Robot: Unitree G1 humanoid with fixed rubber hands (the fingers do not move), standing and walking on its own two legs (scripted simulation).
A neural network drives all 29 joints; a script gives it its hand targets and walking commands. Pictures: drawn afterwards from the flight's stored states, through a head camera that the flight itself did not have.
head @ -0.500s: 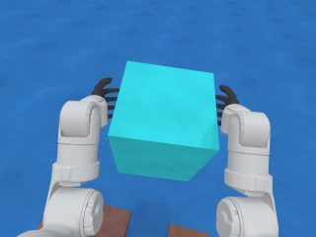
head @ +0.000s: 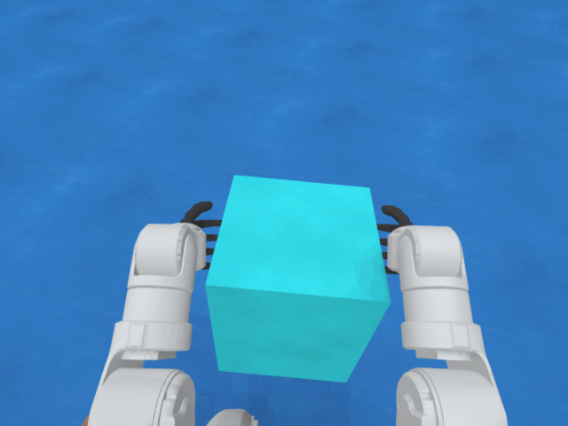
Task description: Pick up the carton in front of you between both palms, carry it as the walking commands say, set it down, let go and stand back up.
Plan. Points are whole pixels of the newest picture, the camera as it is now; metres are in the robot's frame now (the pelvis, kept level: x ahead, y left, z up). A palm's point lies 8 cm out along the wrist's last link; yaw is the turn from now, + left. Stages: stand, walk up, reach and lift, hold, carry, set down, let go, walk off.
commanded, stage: carry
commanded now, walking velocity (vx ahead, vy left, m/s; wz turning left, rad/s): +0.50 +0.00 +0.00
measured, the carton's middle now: (291, 282) +0.35 +0.02 -0.02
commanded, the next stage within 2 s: none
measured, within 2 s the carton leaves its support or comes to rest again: neither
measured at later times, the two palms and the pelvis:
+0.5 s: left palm (222, 89) +0.66 +0.17 +0.12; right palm (381, 100) +0.65 -0.12 +0.12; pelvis +0.30 +0.05 +0.00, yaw -1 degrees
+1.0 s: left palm (262, 26) +0.93 +0.13 +0.13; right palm (386, 30) +0.94 -0.16 +0.12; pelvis +0.57 -0.01 +0.01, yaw +0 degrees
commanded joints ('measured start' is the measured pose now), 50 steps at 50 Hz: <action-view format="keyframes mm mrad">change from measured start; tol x32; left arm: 1 -820 -1261 -592 -219 -548 -61 -286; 50 -723 -1087 -598 -257 -467 -10 -241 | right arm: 1 -730 1236 505 -254 457 -80 244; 50 -742 1190 582 -268 518 -30 249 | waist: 1 -15 -139 -610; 15 -121 245 -736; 33 -79 113 -441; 37 -19 -381 -581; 50 -22 -197 -513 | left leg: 1 -131 49 -20 -70 -13 -11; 10 67 -59 132 -710 370 -7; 13 583 7 112 -858 571 22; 15 1096 378 -477 -716 871 275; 31 632 182 -5 -901 524 97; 34 533 132 99 -663 557 39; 37 -111 -70 66 -101 -161 -31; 50 4 10 110 -574 202 -25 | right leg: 1 521 -296 381 -138 226 4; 12 397 -148 65 164 559 140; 15 -297 13 119 693 -451 276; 17 -441 -58 176 762 -395 249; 34 256 -54 -42 -159 32 239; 37 755 -463 688 -236 2 23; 50 572 -297 155 -207 378 113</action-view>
